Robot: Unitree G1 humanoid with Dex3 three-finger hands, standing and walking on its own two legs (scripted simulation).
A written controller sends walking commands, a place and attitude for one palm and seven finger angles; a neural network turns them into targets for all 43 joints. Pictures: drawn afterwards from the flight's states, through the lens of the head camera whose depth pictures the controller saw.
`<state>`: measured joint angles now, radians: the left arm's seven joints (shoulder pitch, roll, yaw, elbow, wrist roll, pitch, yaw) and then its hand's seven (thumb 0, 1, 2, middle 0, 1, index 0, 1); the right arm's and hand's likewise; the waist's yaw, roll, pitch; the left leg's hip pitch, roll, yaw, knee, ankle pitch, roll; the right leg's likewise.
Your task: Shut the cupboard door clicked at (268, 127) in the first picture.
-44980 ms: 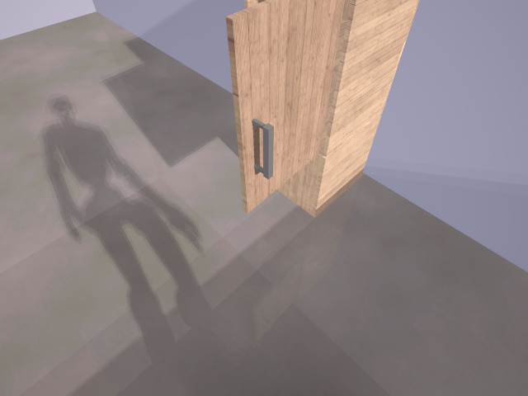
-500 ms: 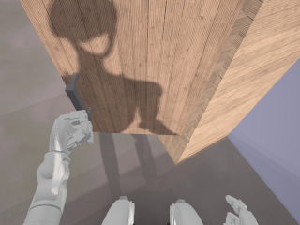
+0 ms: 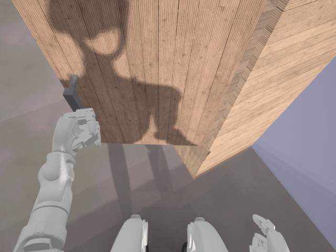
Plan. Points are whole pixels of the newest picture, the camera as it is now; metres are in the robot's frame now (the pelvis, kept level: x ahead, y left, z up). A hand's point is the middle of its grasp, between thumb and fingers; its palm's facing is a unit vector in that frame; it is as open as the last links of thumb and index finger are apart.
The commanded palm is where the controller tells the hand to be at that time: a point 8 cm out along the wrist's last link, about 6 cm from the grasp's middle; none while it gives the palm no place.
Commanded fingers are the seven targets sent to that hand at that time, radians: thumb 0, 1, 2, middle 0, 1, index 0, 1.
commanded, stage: push the door shut along its arc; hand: left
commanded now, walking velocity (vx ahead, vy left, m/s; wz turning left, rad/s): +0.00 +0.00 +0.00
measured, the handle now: (84, 107) +0.45 +0.22 +0.03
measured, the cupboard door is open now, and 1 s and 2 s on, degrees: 60 45 26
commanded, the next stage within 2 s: pull the fist back off the door in 1.66 s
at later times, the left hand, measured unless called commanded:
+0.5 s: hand (104, 111) +0.44 +0.17 +0.03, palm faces -0.21 -0.98 -0.05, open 3.1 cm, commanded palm +0.43 +0.21 +0.04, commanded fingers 0.00 0.90 0.90 -1.30 -1.50 -1.30 -1.50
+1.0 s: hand (125, 92) +0.50 +0.13 +0.04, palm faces -0.34 -0.94 -0.05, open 3.1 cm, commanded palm +0.50 +0.17 +0.04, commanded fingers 0.00 0.90 0.90 -1.30 -1.50 -1.30 -1.50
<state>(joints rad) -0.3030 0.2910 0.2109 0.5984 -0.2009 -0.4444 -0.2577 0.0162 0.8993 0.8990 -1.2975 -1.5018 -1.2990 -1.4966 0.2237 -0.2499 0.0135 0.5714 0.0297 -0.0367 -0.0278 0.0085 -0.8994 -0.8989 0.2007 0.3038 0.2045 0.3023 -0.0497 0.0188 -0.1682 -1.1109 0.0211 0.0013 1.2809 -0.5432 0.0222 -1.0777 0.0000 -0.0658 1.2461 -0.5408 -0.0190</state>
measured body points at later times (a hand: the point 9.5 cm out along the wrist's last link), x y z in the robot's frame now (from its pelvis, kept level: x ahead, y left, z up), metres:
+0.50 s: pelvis -0.01 +0.01 -0.01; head +0.12 +0.03 +0.42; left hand +0.44 +0.23 +0.04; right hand +0.08 -0.26 -0.12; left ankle +0.03 +0.11 -0.62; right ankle +0.03 -0.11 -0.62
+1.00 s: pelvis -0.01 +0.01 -0.02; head +0.14 +0.03 +0.40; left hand +0.51 +0.18 +0.04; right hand +0.02 -0.26 -0.13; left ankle +0.03 +0.11 -0.62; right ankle +0.03 -0.11 -0.62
